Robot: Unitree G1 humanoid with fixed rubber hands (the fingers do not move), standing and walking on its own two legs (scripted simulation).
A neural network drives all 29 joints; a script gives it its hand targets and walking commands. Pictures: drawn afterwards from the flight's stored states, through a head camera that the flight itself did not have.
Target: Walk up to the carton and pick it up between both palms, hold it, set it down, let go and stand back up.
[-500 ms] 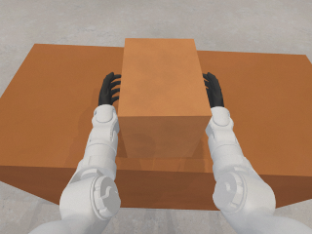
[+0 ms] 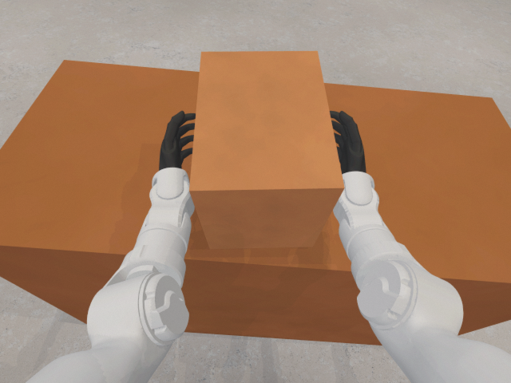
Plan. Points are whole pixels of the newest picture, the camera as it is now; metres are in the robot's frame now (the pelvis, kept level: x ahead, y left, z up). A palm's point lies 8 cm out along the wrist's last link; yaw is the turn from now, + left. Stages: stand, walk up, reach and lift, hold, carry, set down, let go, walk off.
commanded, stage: reach and lift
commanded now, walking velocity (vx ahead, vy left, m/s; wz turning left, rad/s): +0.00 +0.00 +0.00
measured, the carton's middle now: (260, 155) +0.48 +0.03 +0.06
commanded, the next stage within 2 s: none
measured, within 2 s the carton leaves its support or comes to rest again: neither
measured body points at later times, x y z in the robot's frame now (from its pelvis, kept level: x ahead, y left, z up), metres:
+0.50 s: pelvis +0.02 +0.01 +0.00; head +0.08 +0.01 +0.45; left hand +0.46 +0.17 +0.07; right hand +0.47 -0.12 +0.09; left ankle +0.01 +0.13 -0.75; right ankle +0.01 -0.10 -0.75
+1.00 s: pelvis -0.01 +0.01 +0.00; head -0.03 +0.04 +0.45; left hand +0.42 +0.18 +0.16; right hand +0.43 -0.11 +0.17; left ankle +0.01 +0.13 -0.75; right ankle +0.01 -0.10 -0.75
